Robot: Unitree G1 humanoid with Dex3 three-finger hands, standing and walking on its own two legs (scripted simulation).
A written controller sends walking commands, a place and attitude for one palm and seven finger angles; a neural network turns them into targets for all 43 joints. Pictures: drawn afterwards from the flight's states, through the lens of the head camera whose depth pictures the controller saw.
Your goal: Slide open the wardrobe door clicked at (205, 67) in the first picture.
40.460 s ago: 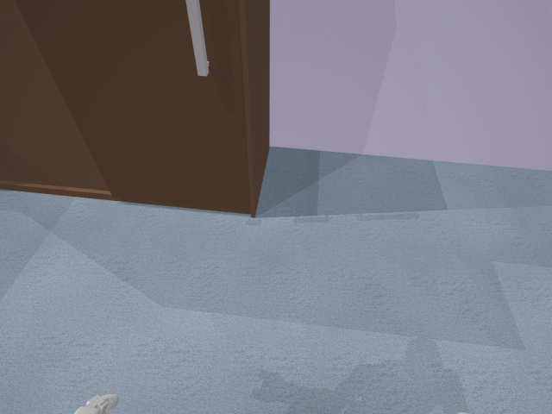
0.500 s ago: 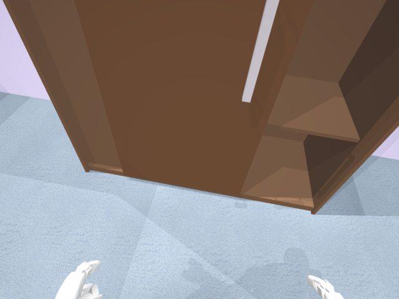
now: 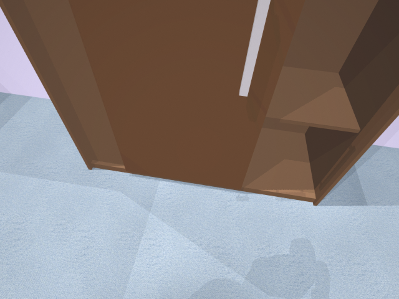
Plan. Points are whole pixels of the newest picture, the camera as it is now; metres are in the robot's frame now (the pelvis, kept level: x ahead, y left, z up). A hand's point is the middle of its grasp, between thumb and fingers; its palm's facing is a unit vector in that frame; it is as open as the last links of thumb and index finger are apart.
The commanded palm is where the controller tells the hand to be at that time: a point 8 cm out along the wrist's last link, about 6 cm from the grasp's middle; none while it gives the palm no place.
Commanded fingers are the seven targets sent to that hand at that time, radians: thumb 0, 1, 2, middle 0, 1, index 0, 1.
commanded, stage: let the arm hang, fingers relaxed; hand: right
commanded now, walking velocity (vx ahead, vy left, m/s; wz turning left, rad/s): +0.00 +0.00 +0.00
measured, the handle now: (254, 42) +0.77 -0.10 +0.14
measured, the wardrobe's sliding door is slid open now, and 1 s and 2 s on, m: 0.42 0.42 0.42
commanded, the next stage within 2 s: look to check the result in 0.38 s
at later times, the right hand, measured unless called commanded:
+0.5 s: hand out of the picture +0.05 -0.18 -0.17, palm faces -0.01 +0.98 -0.19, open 7.3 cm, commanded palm none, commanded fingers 0.00 -0.90 -0.90 0.20 0.30 0.20 0.30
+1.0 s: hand out of the picture +0.05 -0.18 -0.17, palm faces -0.01 +0.98 -0.18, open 7.4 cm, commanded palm none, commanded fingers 0.00 -0.90 -0.90 0.20 0.30 0.20 0.30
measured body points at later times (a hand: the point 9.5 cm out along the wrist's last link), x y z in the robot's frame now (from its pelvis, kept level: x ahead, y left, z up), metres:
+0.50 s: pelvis +0.02 +0.00 +0.00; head +0.04 -0.01 +0.45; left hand +0.04 +0.23 -0.15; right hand +0.05 -0.24 -0.16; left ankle +0.02 +0.14 -0.74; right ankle +0.04 -0.09 -0.74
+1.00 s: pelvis +0.03 +0.00 +0.01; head +0.05 -0.01 +0.46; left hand +0.05 +0.23 -0.15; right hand +0.05 -0.23 -0.16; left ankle +0.02 +0.14 -0.74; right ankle +0.04 -0.09 -0.74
